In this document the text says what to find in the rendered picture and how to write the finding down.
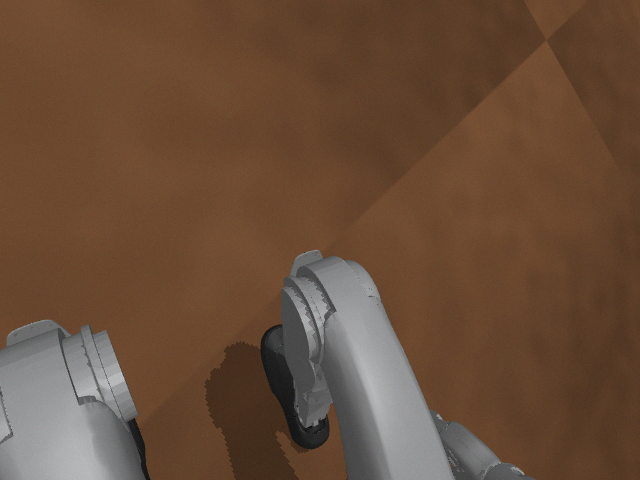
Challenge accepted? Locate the right robot arm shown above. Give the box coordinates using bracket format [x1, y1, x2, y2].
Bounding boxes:
[484, 463, 536, 480]

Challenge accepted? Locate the right robot foot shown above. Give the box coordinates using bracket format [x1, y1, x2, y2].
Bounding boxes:
[260, 324, 330, 449]

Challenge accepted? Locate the left robot foot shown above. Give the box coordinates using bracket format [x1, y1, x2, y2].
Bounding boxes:
[128, 418, 150, 480]

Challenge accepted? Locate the right robot hand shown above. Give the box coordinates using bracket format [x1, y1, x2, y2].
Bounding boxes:
[429, 409, 502, 480]

